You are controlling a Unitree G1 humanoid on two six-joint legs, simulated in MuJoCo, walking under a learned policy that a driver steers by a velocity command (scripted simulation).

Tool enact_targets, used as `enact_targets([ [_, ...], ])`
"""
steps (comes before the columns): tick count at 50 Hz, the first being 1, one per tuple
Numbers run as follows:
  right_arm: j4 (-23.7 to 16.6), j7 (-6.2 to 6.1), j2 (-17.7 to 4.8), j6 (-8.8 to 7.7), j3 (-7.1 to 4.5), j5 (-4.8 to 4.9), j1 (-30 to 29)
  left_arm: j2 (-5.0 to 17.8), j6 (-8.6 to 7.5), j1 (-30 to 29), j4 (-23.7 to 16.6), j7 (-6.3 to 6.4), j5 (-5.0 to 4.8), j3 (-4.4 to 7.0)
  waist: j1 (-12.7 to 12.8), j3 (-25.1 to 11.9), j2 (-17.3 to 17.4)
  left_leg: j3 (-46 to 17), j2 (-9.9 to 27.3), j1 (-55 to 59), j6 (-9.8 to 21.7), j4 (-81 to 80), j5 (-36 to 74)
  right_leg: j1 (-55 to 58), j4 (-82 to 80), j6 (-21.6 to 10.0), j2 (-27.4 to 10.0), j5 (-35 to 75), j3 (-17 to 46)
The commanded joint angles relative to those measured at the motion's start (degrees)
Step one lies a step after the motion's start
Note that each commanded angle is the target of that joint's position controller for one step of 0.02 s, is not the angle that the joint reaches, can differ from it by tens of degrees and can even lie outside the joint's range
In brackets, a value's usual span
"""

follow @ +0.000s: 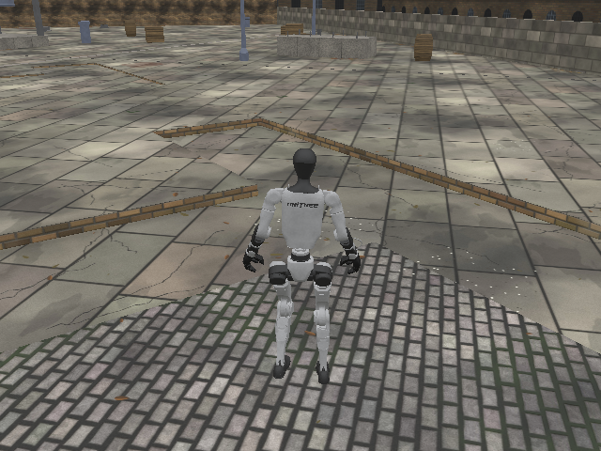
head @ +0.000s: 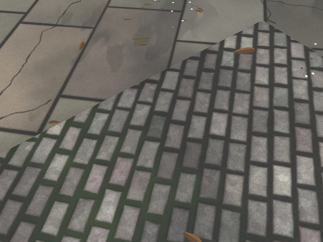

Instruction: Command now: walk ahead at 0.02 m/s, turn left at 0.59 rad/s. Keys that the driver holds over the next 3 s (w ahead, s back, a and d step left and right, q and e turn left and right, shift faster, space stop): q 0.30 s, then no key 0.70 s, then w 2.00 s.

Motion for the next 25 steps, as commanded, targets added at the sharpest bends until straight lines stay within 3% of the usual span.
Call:
enact_targets([
  [1, -2.7, -0.08, -6.3, 0.72, -2.39, 0.32, 3.5, 7.4, 0.07, -2.0, -5.1, 0.63, -0.94, 1.92, -0.7, -5.8, -9.0, 1.1, 5.0, -9.2, -3.4, 14.4, 1.8, 13.4, -7.6, -11.3, -15.5, 27.0, 11.3],
  [3, -4.3, 0.32, -3.6, 1.13, -1.53, 0.83, 1.4, 8.2, 0.75, -1.3, -5.1, 0.89, -0.62, 2.22, 0.2, -4.5, -10.7, 4.5, 5.8, -8.0, -4.1, 9.7, 5.1, 12.3, -9.3, -11.3, -13.2, 24.7, 6.3],
  [6, -6.8, 0.89, -2.1, 1.03, -0.77, 0.55, -2.2, 9.9, 1.46, 0.4, -5.0, 1.25, -0.69, 3.04, 2.2, -6.0, -13.0, 6.5, 8.0, -4.7, -4.3, -0.5, 5.7, 14.6, -9.5, -12.3, -14.6, 23.6, 3.8],
  [8, -7.7, 1.51, -2.0, 0.98, -0.54, 0.36, -2.8, 11.4, 1.59, 0.0, -5.2, 0.95, -1.06, 3.64, 2.6, -6.9, -13.8, 8.1, 8.9, 0.5, -3.5, -6.8, 6.0, 13.3, -9.6, -12.4, -15.8, 23.0, 2.2],
  [11, -8.2, 2.32, -3.4, 1.39, -1.17, 0.45, -2.1, 12.4, 1.37, 0.1, -5.0, 0.24, -2.04, 4.08, 2.4, -6.7, -14.5, 10.2, 8.6, 5.7, -1.5, -14.9, 7.2, 12.5, -8.8, -11.8, -17.3, 19.5, 1.4],
  [13, -7.6, 2.78, -3.3, 1.54, -1.65, 0.48, 0.5, 12.6, 1.32, -0.9, -4.8, 0.0, -3.03, 4.16, 0.5, -6.4, -13.7, 11.9, 7.5, 11.2, 0.9, -25.0, 13.1, 11.1, -5.5, -9.6, -17.1, 16.6, -0.2],
  [14, -6.5, 2.67, -3.7, 1.53, -2.11, 0.41, 3.0, 11.4, 1.28, -0.1, -4.3, -0.08, -3.34, 3.88, -0.5, -6.8, -12.2, 12.3, 6.1, 17.0, 2.7, -30.8, 17.1, 8.4, -1.9, -7.2, -15.8, 13.6, -2.2],
  [15, -6.2, 2.12, -5.9, 1.34, -3.0, 0.36, 5.4, 9.0, 1.2, 3.1, -3.2, -0.41, -2.6, 3.33, -0.7, -7.4, -5.7, 6.7, 8.6, 25.8, 4.9, -35.0, 26.4, 1.3, 6.0, -2.8, -13.1, 6.1, -6.5],
  [16, -7.7, 1.09, -12.9, 0.87, -4.19, -0.23, 6.6, 4.2, 1.16, 3.2, -5.7, -1.0, 0.85, 1.47, 1.1, -8.4, 14.2, -16.2, 26.0, 36.0, 11.7, -35.0, 49.6, -16.1, 26.3, 3.1, -5.6, -24.3, -11.3],
  [17, -8.4, 1.63, -12.8, -0.4, -3.61, -2.34, 6.8, 6.8, 0.76, -1.9, -7.5, -0.47, -0.27, 2.14, -2.8, -10.9, 14.0, -22.2, 32.1, 29.7, 22.1, -36.5, 51.2, -20.8, 36.3, 3.9, -1.6, -28.3, -2.6],
  [18, -7.7, 1.89, -10.3, -1.41, -2.84, -2.66, 5.7, 9.4, 0.98, -4.3, -7.5, -0.06, -1.7, 2.86, -3.3, -8.8, 8.7, -17.0, 28.5, 27.3, 20.9, -37.5, 45.2, -20.9, 39.9, 3.4, -2.8, -24.2, -0.3],
  [19, -7.0, 1.73, -8.2, -1.94, -2.08, -1.91, 2.7, 9.9, 1.28, -3.6, -6.8, 0.2, -1.89, 3.16, -1.4, -6.5, 7.0, -12.3, 24.9, 25.3, 17.2, -37.4, 41.0, -20.7, 38.9, 2.7, -3.4, -19.4, 0.2],
  [20, -7.1, 1.38, -6.4, -1.9, -1.43, -1.07, 0.4, 9.5, 1.6, -2.4, -5.4, 0.66, -1.35, 3.27, -0.5, -6.5, 4.9, -9.7, 22.3, 24.5, 14.6, -37.1, 38.2, -19.7, 37.6, 2.8, -4.0, -15.6, 0.6],
  [21, -7.0, 1.13, -5.8, -1.76, -0.93, -0.57, -1.6, 9.5, 1.97, -0.8, -5.0, 0.77, -1.02, 3.37, 0.7, -6.1, 5.6, -7.5, 21.0, 21.9, 13.9, -37.3, 40.1, -17.1, 37.6, 3.3, -3.6, -12.4, 0.1],
  [25, -6.0, 0.36, -3.6, -2.03, 0.22, -1.46, -2.4, 6.8, 2.15, 1.2, -4.1, 0.17, -1.55, 2.41, 1.4, -7.2, 5.3, -4.4, 19.0, 21.0, 13.8, -37.8, 38.8, -11.3, 30.0, 4.0, -3.0, -6.8, -0.3],
])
